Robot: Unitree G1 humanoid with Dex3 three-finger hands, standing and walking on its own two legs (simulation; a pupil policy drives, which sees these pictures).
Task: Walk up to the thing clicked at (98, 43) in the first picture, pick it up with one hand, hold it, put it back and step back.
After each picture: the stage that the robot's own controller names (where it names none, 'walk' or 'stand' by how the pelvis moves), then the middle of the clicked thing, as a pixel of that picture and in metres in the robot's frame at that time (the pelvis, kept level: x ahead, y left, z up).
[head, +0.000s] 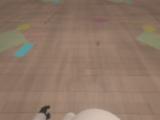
stand; (98, 43) +1.70 -0.19 -0.72
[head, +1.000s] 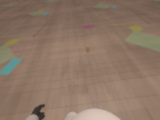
walk; (88, 49) +1.56 +0.14 -0.69
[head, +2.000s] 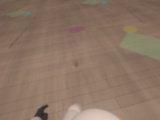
walk; (76, 63) +0.98 +0.33 -0.71
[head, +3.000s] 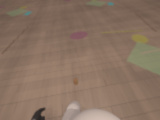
walk; (75, 81) +0.61 +0.25 -0.71
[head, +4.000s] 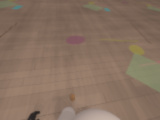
walk; (72, 97) +0.37 +0.14 -0.70
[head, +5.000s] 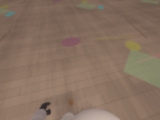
stand; (71, 102) +0.31 +0.18 -0.72
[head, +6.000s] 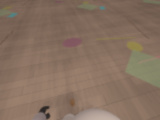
stand; (72, 102) +0.32 +0.17 -0.73
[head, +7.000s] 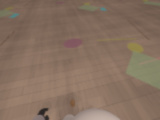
stand; (72, 103) +0.32 +0.17 -0.73
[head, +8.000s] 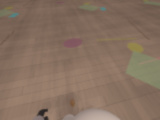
stand; (72, 103) +0.32 +0.17 -0.73
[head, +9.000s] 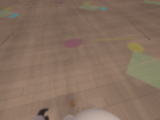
stand; (72, 104) +0.31 +0.17 -0.73
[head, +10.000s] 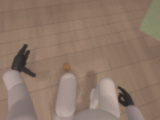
go down; (67, 67) +0.39 +0.18 -0.38
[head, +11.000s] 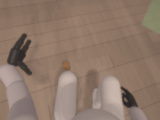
go down; (66, 66) +0.40 +0.19 -0.31
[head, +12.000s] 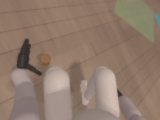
close in; (45, 60) +0.39 +0.22 -0.23
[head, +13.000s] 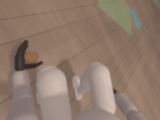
close; (31, 59) +0.39 +0.24 -0.22
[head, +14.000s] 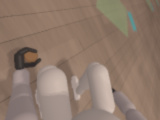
lift; (30, 58) +0.39 +0.23 -0.22
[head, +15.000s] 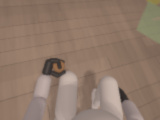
lift; (58, 68) +0.32 +0.22 -0.08
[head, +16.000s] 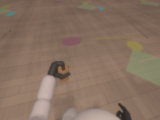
hold; (63, 73) +0.32 +0.17 +0.05
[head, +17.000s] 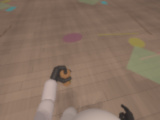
hold; (66, 77) +0.31 +0.17 +0.00
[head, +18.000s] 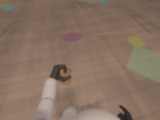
hold; (65, 76) +0.31 +0.17 +0.00
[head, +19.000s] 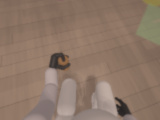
crouch; (64, 63) +0.40 +0.17 -0.09
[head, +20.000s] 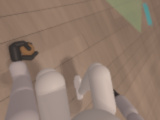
lower; (28, 52) +0.42 +0.25 -0.23
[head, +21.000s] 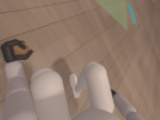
lower; (21, 51) +0.43 +0.26 -0.23
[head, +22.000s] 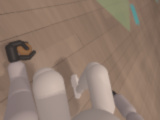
lower; (25, 52) +0.43 +0.26 -0.22
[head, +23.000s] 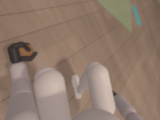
lower; (26, 53) +0.42 +0.25 -0.23
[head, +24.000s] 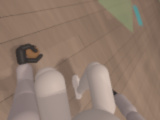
loosen; (32, 55) +0.42 +0.22 -0.22
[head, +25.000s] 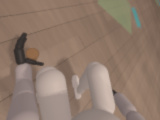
withdraw; (32, 55) +0.41 +0.23 -0.23
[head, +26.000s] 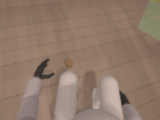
walk; (69, 64) +0.43 +0.17 -0.32
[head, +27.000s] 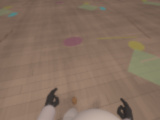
stand; (74, 100) +0.35 +0.13 -0.66
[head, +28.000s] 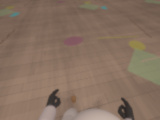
stand; (73, 99) +0.36 +0.16 -0.67
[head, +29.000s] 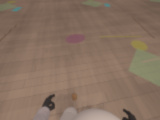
stand; (74, 97) +0.37 +0.15 -0.68
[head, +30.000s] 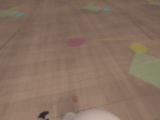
walk; (75, 99) +0.37 +0.15 -0.72
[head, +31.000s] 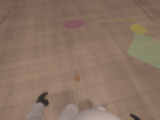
walk; (77, 78) +0.52 +0.12 -0.69
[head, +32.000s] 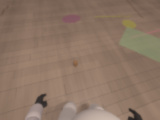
walk; (75, 63) +0.78 +0.18 -0.71
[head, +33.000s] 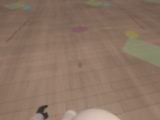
stand; (80, 64) +0.99 +0.16 -0.71
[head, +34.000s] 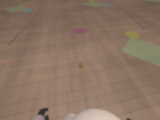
stand; (81, 65) +0.98 +0.15 -0.72
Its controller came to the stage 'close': yes
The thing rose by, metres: 0.72
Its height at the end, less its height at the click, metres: +0.00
